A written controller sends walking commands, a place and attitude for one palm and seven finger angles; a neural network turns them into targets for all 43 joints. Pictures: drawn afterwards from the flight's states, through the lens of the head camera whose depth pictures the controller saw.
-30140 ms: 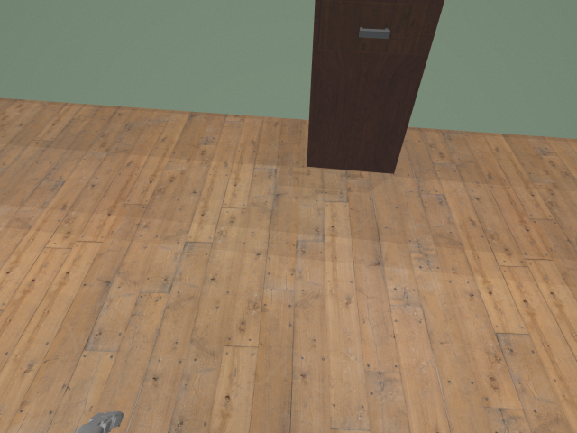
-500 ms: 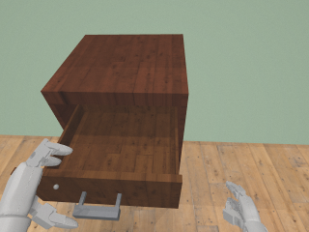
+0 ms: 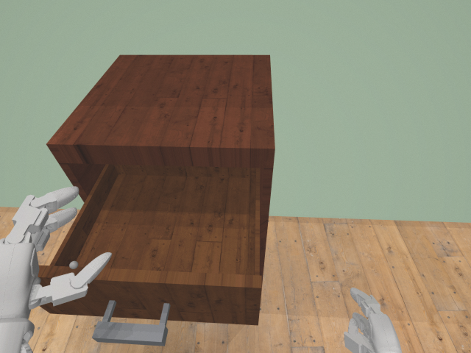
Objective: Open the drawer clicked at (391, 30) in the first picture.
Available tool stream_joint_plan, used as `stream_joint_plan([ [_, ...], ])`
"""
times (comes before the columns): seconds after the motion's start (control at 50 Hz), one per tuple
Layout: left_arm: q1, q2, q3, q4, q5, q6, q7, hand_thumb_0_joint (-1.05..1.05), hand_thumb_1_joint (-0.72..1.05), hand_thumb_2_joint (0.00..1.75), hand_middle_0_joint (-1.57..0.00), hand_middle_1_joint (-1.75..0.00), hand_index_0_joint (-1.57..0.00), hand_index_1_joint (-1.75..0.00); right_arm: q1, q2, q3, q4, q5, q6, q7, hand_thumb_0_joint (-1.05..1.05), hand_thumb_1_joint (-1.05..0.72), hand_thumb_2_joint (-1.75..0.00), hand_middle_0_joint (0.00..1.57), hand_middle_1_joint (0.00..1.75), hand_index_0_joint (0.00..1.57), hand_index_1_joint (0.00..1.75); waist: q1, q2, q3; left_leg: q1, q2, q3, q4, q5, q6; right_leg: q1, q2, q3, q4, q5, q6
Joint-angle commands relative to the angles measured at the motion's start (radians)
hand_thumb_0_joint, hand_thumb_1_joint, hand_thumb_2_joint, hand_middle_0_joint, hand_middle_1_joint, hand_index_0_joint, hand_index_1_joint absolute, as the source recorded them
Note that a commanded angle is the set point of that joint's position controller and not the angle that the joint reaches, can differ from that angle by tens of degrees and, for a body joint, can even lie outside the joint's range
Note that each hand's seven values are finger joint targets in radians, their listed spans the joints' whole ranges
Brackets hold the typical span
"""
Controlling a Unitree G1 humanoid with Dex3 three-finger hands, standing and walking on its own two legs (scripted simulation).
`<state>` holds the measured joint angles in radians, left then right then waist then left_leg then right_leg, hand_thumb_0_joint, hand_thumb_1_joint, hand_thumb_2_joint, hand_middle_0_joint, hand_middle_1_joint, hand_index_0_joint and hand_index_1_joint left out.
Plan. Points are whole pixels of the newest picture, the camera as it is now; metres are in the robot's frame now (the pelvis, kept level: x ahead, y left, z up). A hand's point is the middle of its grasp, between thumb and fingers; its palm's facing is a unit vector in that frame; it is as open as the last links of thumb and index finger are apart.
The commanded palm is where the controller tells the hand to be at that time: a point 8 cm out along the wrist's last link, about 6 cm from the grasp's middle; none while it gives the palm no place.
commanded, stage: draw the hand back to the body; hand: left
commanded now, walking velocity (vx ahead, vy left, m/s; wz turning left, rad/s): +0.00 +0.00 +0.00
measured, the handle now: (134, 320) +0.18 +0.21 -0.05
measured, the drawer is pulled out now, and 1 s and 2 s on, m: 0.26 0.26 0.26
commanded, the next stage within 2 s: step back with the hand held close in 0.40 s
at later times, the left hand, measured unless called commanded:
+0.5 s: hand (72, 267) +0.17 +0.22 +0.16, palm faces +0.39 -0.82 -0.41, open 7.4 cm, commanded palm +0.12 +0.27 +0.17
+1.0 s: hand (35, 290) +0.14 +0.25 +0.16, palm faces +0.32 -0.79 -0.52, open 7.4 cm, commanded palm +0.08 +0.30 +0.17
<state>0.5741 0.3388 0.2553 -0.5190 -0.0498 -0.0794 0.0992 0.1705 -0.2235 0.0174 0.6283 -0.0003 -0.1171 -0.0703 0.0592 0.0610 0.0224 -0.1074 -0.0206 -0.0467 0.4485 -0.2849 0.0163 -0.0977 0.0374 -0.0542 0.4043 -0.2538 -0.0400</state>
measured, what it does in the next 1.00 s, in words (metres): shifts its weight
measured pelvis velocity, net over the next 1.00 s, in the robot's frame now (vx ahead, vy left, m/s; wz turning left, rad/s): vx -0.05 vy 0.01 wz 0.01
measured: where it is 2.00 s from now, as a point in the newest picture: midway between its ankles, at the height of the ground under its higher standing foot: outside the picture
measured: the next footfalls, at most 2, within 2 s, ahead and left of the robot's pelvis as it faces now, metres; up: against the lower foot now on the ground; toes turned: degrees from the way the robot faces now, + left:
right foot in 1.62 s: -0.19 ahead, -0.13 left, +0.00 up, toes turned -3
left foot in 1.90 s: -0.20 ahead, +0.08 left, +0.00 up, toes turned +4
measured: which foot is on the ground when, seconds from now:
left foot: down 0.00-1.00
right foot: down 0.00-1.00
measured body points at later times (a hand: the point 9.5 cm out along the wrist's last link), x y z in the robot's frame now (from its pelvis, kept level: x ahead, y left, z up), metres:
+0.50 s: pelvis -0.01 -0.01 +0.00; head -0.02 -0.04 +0.45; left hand +0.15 +0.27 +0.18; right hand +0.20 -0.22 -0.08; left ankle -0.02 +0.11 -0.74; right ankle -0.02 -0.09 -0.74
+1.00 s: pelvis -0.05 +0.01 -0.01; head -0.02 +0.02 +0.44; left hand +0.12 +0.29 +0.19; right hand +0.15 -0.22 -0.08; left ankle -0.02 +0.11 -0.74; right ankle -0.02 -0.09 -0.74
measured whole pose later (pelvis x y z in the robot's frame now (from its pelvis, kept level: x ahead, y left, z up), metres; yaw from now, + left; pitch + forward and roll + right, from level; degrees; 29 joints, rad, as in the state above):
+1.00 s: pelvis -0.05 +0.01 -0.01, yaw +1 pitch +1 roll +0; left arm 0.65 0.43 0.38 -0.62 -0.04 -0.16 0.13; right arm 0.15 -0.21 -0.01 0.55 0.01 -0.03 -0.08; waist 0.01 0.00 0.04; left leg -0.31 -0.06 -0.04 0.51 -0.22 0.04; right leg -0.32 -0.01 -0.06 0.51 -0.22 -0.02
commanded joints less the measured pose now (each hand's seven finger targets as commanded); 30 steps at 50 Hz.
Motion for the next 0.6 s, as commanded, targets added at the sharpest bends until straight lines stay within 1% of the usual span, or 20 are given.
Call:
stream_joint_plan([
  [0.0,-0.078,0.161,0.137,-0.206,-0.004,-0.070,0.034,0.00,0.58,0.76,-0.22,-0.50,-0.22,-0.50,-0.144,-0.079,-0.028,-0.167,0.005,-0.051,-0.017,0.00,-0.90,-0.90,0.20,0.30,0.20,0.30,0.002,-0.024,-0.090,0.031,0.052,0.007,-0.042,0.330,0.012,0.003,-0.083,0.013,-0.063,0.277,0.010],
  [0.02,-0.086,0.156,0.136,-0.192,-0.005,-0.069,0.033,0.00,0.62,0.78,-0.22,-0.48,-0.22,-0.48,-0.144,-0.080,-0.030,-0.165,0.007,-0.048,-0.019,0.00,-0.90,-0.90,0.20,0.30,0.20,0.30,0.001,-0.041,-0.088,0.037,0.054,0.007,-0.044,0.321,0.014,-0.004,-0.082,0.012,-0.065,0.262,0.012],
  [0.04,-0.108,0.158,0.134,-0.197,-0.004,-0.067,0.031,0.00,0.65,0.80,-0.22,-0.46,-0.22,-0.46,-0.153,-0.085,-0.030,-0.166,0.007,-0.047,-0.020,0.00,-0.90,-0.90,0.20,0.30,0.20,0.30,-0.001,-0.007,-0.069,0.039,0.049,0.007,-0.048,0.305,0.013,-0.018,-0.080,0.018,-0.080,0.240,0.010],
  [0.06,-0.110,0.164,0.145,-0.176,-0.005,-0.068,0.034,0.00,0.69,0.81,-0.22,-0.43,-0.22,-0.43,-0.148,-0.083,-0.030,-0.162,0.006,-0.046,-0.022,0.00,-0.90,-0.90,0.20,0.30,0.20,0.30,-0.001,-0.026,-0.065,0.036,0.048,0.009,-0.050,0.297,0.015,-0.014,-0.082,0.016,-0.078,0.240,0.012],
  [0.1,-0.101,0.145,0.129,-0.149,-0.008,-0.065,0.029,0.00,0.76,0.84,-0.21,-0.39,-0.21,-0.39,-0.151,-0.082,-0.031,-0.163,0.008,-0.040,-0.022,0.00,-0.90,-0.90,0.20,0.30,0.20,0.30,0.000,-0.042,-0.058,0.034,0.049,0.008,-0.055,0.282,0.017,-0.017,-0.082,0.017,-0.078,0.223,0.016],
  [0.14,-0.110,0.136,0.118,-0.147,-0.007,-0.062,0.025,0.00,0.83,0.87,-0.21,-0.34,-0.21,-0.34,-0.158,-0.085,-0.030,-0.164,0.008,-0.038,-0.020,0.00,-0.90,-0.90,0.20,0.30,0.20,0.30,0.000,0.001,-0.048,0.036,0.045,0.009,-0.057,0.270,0.016,-0.025,-0.082,0.023,-0.091,0.207,0.013],
  [0.18,-0.100,0.142,0.120,-0.156,-0.008,-0.068,0.025,0.00,0.90,0.90,-0.20,-0.30,-0.20,-0.30,-0.154,-0.084,-0.031,-0.165,0.006,-0.039,-0.018,0.00,-0.90,-0.90,0.20,0.30,0.20,0.30,0.002,-0.033,-0.073,0.039,0.048,0.005,-0.058,0.288,0.018,-0.005,-0.084,0.017,-0.077,0.229,0.016],
  [0.22,-0.098,0.159,0.129,-0.183,-0.006,-0.068,0.026,0.00,0.90,0.90,-0.20,-0.30,-0.20,-0.30,-0.154,-0.084,-0.030,-0.171,0.004,-0.040,-0.018,0.00,-0.90,-0.90,0.20,0.30,0.20,0.30,0.008,-0.035,-0.117,0.052,0.046,0.008,-0.053,0.322,0.020,0.021,-0.086,0.019,-0.068,0.269,0.017],
  [0.24,-0.102,0.161,0.134,-0.181,-0.007,-0.063,0.025,0.00,0.90,0.90,-0.20,-0.30,-0.20,-0.30,-0.163,-0.085,-0.029,-0.168,0.004,-0.039,-0.017,0.00,-0.90,-0.90,0.20,0.30,0.20,0.30,0.007,0.015,-0.099,0.046,0.042,0.010,-0.052,0.315,0.016,0.013,-0.086,0.028,-0.077,0.268,0.014],
  [0.26,-0.105,0.161,0.131,-0.187,-0.007,-0.064,0.026,0.00,0.90,0.90,-0.20,-0.30,-0.20,-0.30,-0.158,-0.080,-0.027,-0.169,0.004,-0.038,-0.017,0.00,-0.90,-0.90,0.20,0.30,0.20,0.30,0.004,-0.013,-0.098,0.046,0.045,0.008,-0.055,0.310,0.015,0.011,-0.087,0.022,-0.076,0.262,0.016],
  [0.3,-0.101,0.157,0.131,-0.179,-0.008,-0.062,0.026,0.00,0.90,0.90,-0.20,-0.30,-0.20,-0.30,-0.159,-0.078,-0.026,-0.170,0.005,-0.035,-0.017,0.00,-0.90,-0.90,0.20,0.30,0.20,0.30,0.004,-0.028,-0.086,0.043,0.047,0.010,-0.056,0.298,0.017,0.004,-0.086,0.022,-0.082,0.249,0.018],
  [0.34,-0.114,0.164,0.138,-0.181,-0.009,-0.062,0.026,0.00,0.90,0.90,-0.20,-0.30,-0.20,-0.30,-0.167,-0.079,-0.026,-0.169,0.005,-0.033,-0.020,0.00,-0.90,-0.90,0.20,0.30,0.20,0.30,0.003,-0.009,-0.067,0.039,0.046,0.007,-0.059,0.283,0.015,-0.009,-0.082,0.026,-0.094,0.227,0.014],
  [0.42,-0.112,0.153,0.131,-0.163,-0.010,-0.064,0.024,0.00,0.90,0.90,-0.20,-0.30,-0.20,-0.30,-0.167,-0.076,-0.024,-0.171,0.007,-0.033,-0.020,0.00,-0.90,-0.90,0.20,0.30,0.20,0.30,0.003,-0.036,-0.053,0.035,0.048,0.005,-0.066,0.245,0.017,-0.021,-0.083,0.024,-0.101,0.175,0.018],
  [0.44,-0.122,0.157,0.136,-0.156,-0.010,-0.061,0.024,0.00,0.90,0.90,-0.20,-0.30,-0.20,-0.30,-0.176,-0.078,-0.025,-0.169,0.007,-0.033,-0.021,0.00,-0.90,-0.90,0.20,0.30,0.20,0.30,0.003,-0.008,-0.037,0.032,0.045,0.006,-0.070,0.227,0.015,-0.035,-0.081,0.029,-0.115,0.152,0.016],
  [0.48,-0.106,0.152,0.132,-0.154,-0.009,-0.067,0.025,0.00,0.90,0.90,-0.20,-0.30,-0.20,-0.30,-0.167,-0.076,-0.026,-0.168,0.008,-0.036,-0.021,0.00,-0.90,-0.90,0.20,0.30,0.20,0.30,0.004,-0.005,-0.056,0.038,0.046,0.006,-0.068,0.229,0.017,-0.026,-0.083,0.028,-0.106,0.151,0.017],
  [0.5,-0.234,0.285,0.272,-0.263,-0.011,-0.112,0.035,0.00,0.90,0.90,-0.20,-0.30,-0.20,-0.30,-0.116,-0.096,-0.024,-0.215,0.022,-0.017,-0.015,0.00,-0.90,-0.90,0.20,0.30,0.20,0.30,-0.037,-0.054,0.043,-0.056,0.052,-0.039,-0.025,0.162,0.033,-0.131,-0.137,0.130,-0.163,0.151,0.024],
  [0.52,-0.124,0.201,0.218,-0.162,-0.010,-0.113,0.027,0.00,0.90,0.90,-0.20,-0.30,-0.20,-0.30,-0.123,-0.074,-0.028,-0.187,0.017,-0.004,-0.015,0.00,-0.90,-0.90,0.20,0.30,0.20,0.30,-0.043,-0.106,0.022,-0.038,0.052,-0.043,0.011,0.148,0.033,-0.157,-0.167,0.125,-0.168,0.138,0.016],
  [0.54,-0.139,0.214,0.212,-0.205,-0.006,-0.119,0.024,0.00,0.90,0.90,-0.20,-0.30,-0.20,-0.30,-0.139,-0.080,-0.029,-0.204,0.016,-0.001,-0.013,0.00,-0.90,-0.90,0.20,0.30,0.20,0.30,-0.041,-0.094,0.021,-0.028,0.044,-0.038,0.024,0.153,0.031,-0.182,-0.176,0.139,-0.173,0.157,0.012],
  [0.56,-0.072,0.177,0.189,-0.163,0.000,-0.117,0.024,0.00,0.90,0.90,-0.20,-0.30,-0.20,-0.30,-0.134,-0.078,-0.032,-0.195,0.015,0.006,-0.015,0.00,-0.90,-0.90,0.20,0.30,0.20,0.30,-0.044,-0.116,-0.017,-0.014,0.045,-0.034,0.049,0.161,0.030,-0.186,-0.190,0.128,-0.158,0.157,0.008],
  [0.58,-0.036,0.157,0.169,-0.176,0.002,-0.119,0.023,0.00,0.90,0.90,-0.20,-0.30,-0.20,-0.30,-0.134,-0.085,-0.036,-0.198,0.014,0.012,-0.015,0.00,-0.90,-0.90,0.20,0.30,0.20,0.30,-0.046,-0.105,-0.051,-0.012,0.044,-0.026,0.069,0.169,0.031,-0.182,-0.202,0.125,-0.142,0.179,0.005],
])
